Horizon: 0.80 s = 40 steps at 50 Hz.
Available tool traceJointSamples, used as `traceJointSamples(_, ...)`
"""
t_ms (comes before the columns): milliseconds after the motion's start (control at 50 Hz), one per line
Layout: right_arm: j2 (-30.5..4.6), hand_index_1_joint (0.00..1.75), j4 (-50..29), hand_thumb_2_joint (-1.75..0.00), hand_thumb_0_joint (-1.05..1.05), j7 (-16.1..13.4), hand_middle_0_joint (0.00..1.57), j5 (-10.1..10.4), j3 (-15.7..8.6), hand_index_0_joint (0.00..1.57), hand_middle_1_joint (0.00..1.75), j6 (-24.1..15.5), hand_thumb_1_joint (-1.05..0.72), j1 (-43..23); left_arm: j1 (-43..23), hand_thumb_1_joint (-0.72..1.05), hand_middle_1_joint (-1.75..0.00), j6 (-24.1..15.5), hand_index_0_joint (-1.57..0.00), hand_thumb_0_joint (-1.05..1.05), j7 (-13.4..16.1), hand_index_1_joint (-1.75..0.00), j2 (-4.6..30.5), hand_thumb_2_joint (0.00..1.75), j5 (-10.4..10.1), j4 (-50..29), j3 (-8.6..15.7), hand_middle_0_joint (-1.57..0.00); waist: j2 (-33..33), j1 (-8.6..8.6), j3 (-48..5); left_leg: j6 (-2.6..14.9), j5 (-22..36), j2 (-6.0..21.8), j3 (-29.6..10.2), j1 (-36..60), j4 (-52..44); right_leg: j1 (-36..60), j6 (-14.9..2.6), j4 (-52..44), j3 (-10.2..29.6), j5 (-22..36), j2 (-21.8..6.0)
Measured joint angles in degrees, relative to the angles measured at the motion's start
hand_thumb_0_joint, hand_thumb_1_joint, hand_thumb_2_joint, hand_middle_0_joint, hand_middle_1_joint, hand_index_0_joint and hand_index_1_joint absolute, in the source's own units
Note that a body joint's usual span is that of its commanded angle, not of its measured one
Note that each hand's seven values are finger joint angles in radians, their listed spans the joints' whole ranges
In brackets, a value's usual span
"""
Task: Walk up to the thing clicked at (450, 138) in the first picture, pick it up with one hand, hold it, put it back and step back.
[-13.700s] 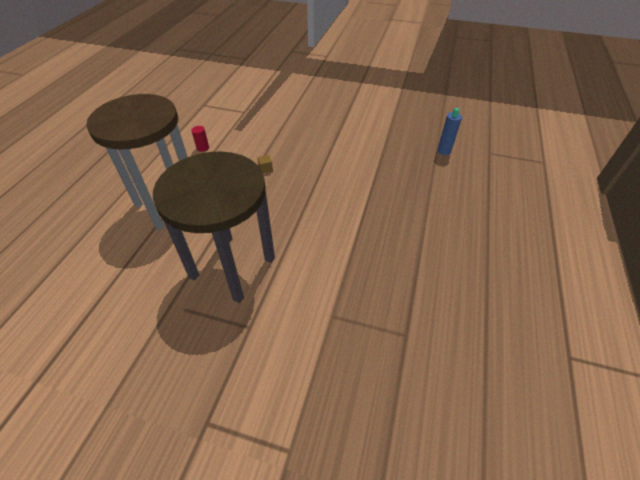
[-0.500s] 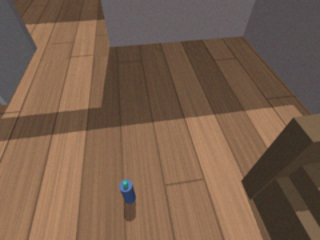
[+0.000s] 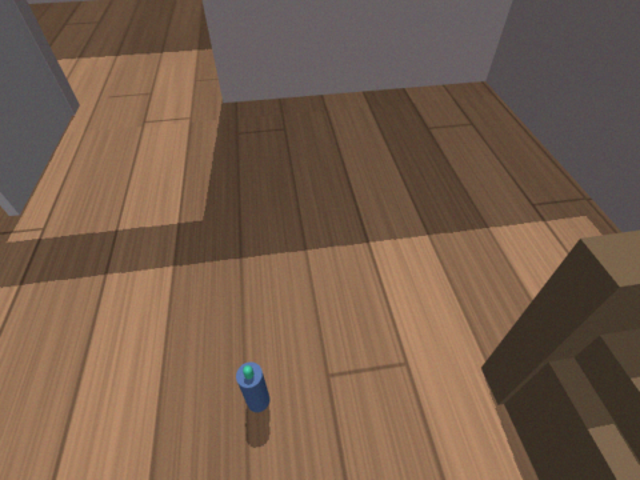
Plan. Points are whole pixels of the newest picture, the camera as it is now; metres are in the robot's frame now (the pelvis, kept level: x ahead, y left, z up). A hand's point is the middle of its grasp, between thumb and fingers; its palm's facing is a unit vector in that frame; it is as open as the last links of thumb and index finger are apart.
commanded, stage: stand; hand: left
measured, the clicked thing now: (253, 385) +0.48 +0.21 -0.66
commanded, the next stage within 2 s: walk up in 0.22 s
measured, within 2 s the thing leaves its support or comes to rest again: neither
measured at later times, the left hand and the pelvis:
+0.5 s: hand out of the picture +0.08 +0.30 -0.18, palm faces -0.04 -0.93 -0.38, open 7.4 cm; pelvis -0.05 +0.04 -0.02, yaw +0 degrees
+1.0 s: hand out of the picture -0.04 +0.30 -0.17, palm faces -0.10 -0.92 -0.39, open 7.4 cm; pelvis -0.15 +0.05 -0.03, yaw -4 degrees
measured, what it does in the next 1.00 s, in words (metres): walks backwards: left foot, then right foot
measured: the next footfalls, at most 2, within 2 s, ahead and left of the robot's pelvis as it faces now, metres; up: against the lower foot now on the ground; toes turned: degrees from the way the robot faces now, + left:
left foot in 0.52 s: -0.05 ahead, +0.16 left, +0.00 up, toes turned -1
right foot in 0.92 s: -0.12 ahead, -0.07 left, +0.00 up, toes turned -1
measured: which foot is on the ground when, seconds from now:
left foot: down 0.00-0.32, up 0.34-0.50, down 0.52-0.96, up 0.98-1.00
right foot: down 0.00-0.52, up 0.54-0.90, down 0.92-1.00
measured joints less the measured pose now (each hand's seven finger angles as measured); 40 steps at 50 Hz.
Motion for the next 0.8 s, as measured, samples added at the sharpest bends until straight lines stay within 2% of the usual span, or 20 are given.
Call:
traceJointSamples(220,-0.05,0.30,-0.29,-0.90,0.00,-0.04,0.20,-0.10,0.24,0.21,0.30,-0.05,-0.90,0.76,0.05,0.90,-0.30,0.18,-0.20,0.00,-0.14,-0.30,0.11,0.90,-0.02,-0.40,-0.02,-0.20,-0.05,0.02,0.03,-0.11,-0.08,0.23,0.22,-0.28,0.24,-0.35,-0.15,0.16,0.21,0.08,0.24)
traceJointSamples(280,-0.64,0.30,-1.16,-0.90,0.00,-0.12,0.20,0.15,-0.17,0.21,0.30,0.72,-0.90,-0.36,-0.77,0.90,-0.30,0.69,-0.20,0.00,0.03,-0.30,0.04,0.90,-0.53,-2.12,1.43,-0.21,0.39,-0.04,1.87,0.12,-1.39,0.27,0.07,-3.26,4.42,-2.52,-0.23,2.63,0.07,-0.44,0.40)
traceJointSamples(320,-1.30,0.30,-2.41,-0.90,0.00,-0.38,0.20,0.45,-0.56,0.21,0.30,1.20,-0.90,-1.49,-1.82,0.90,-0.30,1.07,-0.20,0.00,0.27,-0.30,0.22,0.90,-0.67,-3.78,2.16,-0.21,0.72,-0.05,4.25,0.86,-2.07,0.13,0.16,-6.48,9.29,-4.22,-0.36,4.49,-0.02,-0.60,0.40)
traceJointSamples(340,-1.63,0.30,-3.13,-0.90,0.00,-0.45,0.20,0.48,-0.82,0.21,0.30,1.45,-0.90,-1.91,-2.36,0.90,-0.30,1.36,-0.20,0.00,0.37,-0.30,0.37,0.90,-0.57,-4.60,2.41,-0.21,0.68,0.01,5.35,1.36,-3.59,-0.25,0.31,-8.31,12.68,-5.12,-0.36,5.49,0.07,-0.69,0.20)
traceJointSamples(400,-2.43,0.30,-5.35,-0.90,0.00,-0.50,0.20,0.18,-1.71,0.21,0.30,2.31,-0.90,-2.03,-3.51,0.90,-0.30,2.38,-0.20,0.00,0.67,-0.30,0.91,0.90,0.23,-7.04,2.93,-0.21,-0.30,0.27,7.25,2.67,-13.81,-2.40,0.96,-12.93,24.37,-8.28,0.03,8.70,0.93,-1.11,-1.17)
traceJointSamples(440,-2.77,0.29,-6.65,-0.90,0.00,-0.36,0.20,0.15,-2.27,0.21,0.30,2.67,-0.90,-1.29,-4.03,0.90,-0.30,2.97,-0.20,0.00,0.82,-0.30,1.43,0.90,0.72,-8.53,3.08,-0.21,-1.09,-0.05,7.46,3.37,-16.42,-3.01,1.35,-14.09,28.49,-10.58,0.58,10.79,1.24,-1.45,-2.14)
traceJointSamples(480,-3.01,0.29,-7.58,-0.90,0.00,-0.34,0.20,0.11,-2.63,0.21,0.30,2.70,-0.90,-0.19,-4.69,0.90,-0.30,3.49,-0.20,0.00,0.98,-0.30,2.04,0.90,1.04,-9.97,3.13,-0.21,-1.75,-0.57,7.39,3.57,-14.80,-2.56,1.75,-12.94,26.96,-12.96,1.53,13.22,1.32,-1.99,-2.93)
traceJointSamples(520,-3.42,0.30,-8.15,-0.90,0.00,-0.48,0.20,-0.35,-3.00,0.21,0.30,2.38,-0.90,1.10,-5.28,0.90,-0.30,3.99,-0.20,0.00,1.05,-0.30,2.53,0.90,0.83,-11.62,3.03,-0.21,-1.79,-1.22,7.17,3.16,-10.04,-1.52,1.70,-9.76,19.39,-15.65,2.53,16.74,1.12,-3.09,-3.28)
traceJointSamples(540,-2.89,0.29,-8.02,-0.90,0.00,-0.72,0.20,-0.79,-3.33,0.21,0.30,2.30,-0.90,1.19,-6.04,0.90,-0.30,4.26,-0.20,0.00,1.16,-0.30,3.05,0.90,0.54,-12.23,3.11,-0.21,-3.06,-1.16,8.01,2.94,-11.23,-2.43,2.20,-9.52,19.13,-16.95,1.78,19.40,2.54,-3.61,-3.73)
traceJointSamples(580,-1.52,0.29,-8.07,-0.90,0.00,-0.74,0.20,-1.54,-3.23,0.21,0.30,2.50,-0.90,1.48,-6.78,0.90,-0.30,4.84,-0.20,0.00,1.72,-0.30,3.62,0.90,0.26,-13.29,3.54,-0.20,-4.69,-0.58,9.62,3.33,-11.24,-3.04,3.28,-9.45,19.88,-18.95,0.46,27.76,7.18,-13.84,-0.88)
traceJointSamples(620,-0.50,0.29,-8.68,-0.90,0.00,-0.64,0.20,-1.72,-2.96,0.21,0.30,2.79,-0.90,2.18,-6.13,0.90,-0.30,5.18,-0.20,0.00,2.24,-0.30,3.41,0.90,0.41,-13.73,3.59,-0.20,-4.09,-1.19,9.55,3.64,-10.18,-2.01,2.91,-9.62,19.17,-20.32,-0.01,36.72,8.77,-20.92,3.55)
traceJointSamples(660,0.26,0.30,-9.27,-0.90,0.00,-0.96,0.20,-1.94,-2.70,0.21,0.30,2.82,-0.90,2.79,-5.28,0.90,-0.30,5.49,-0.20,0.00,2.15,-0.30,3.16,0.90,0.26,-13.76,3.44,-0.20,-3.53,-1.62,8.86,3.84,-8.41,-1.27,2.68,-9.66,16.99,-20.95,-0.07,43.81,9.11,-21.86,6.27)
traceJointSamples(700,0.59,0.30,-10.07,-0.89,0.00,-1.47,0.20,-1.70,-2.55,0.21,0.30,2.65,-0.90,2.88,-4.15,0.90,-0.30,5.49,-0.20,0.00,1.85,-0.30,2.88,0.90,0.17,-14.38,3.39,-0.20,-3.18,-1.30,8.50,3.95,-6.95,-0.85,3.21,-9.89,15.30,-20.55,0.10,47.37,9.06,-20.41,7.13)
traceJointSamples(740,0.66,0.30,-11.10,-0.89,0.00,-1.91,0.20,-1.36,-2.68,0.21,0.31,2.37,-0.90,2.52,-3.03,0.90,-0.30,5.32,-0.20,0.00,1.62,-0.30,2.59,0.90,0.42,-14.99,3.49,-0.20,-2.75,-1.03,8.74,4.01,-6.11,-0.58,3.70,-10.28,14.79,-18.57,0.78,46.35,8.70,-19.56,6.71)
traceJointSamples(800,0.65,0.30,-12.86,-0.89,0.00,-2.30,0.20,-0.91,-2.78,0.21,0.31,1.99,-0.90,1.59,-1.49,0.90,-0.30,5.11,-0.20,0.00,1.42,-0.30,2.54,0.90,0.76,-15.59,3.70,-0.20,-2.55,-0.65,9.28,4.08,-5.57,-0.48,4.71,-11.26,15.45,-14.62,1.76,39.31,8.14,-19.00,4.98)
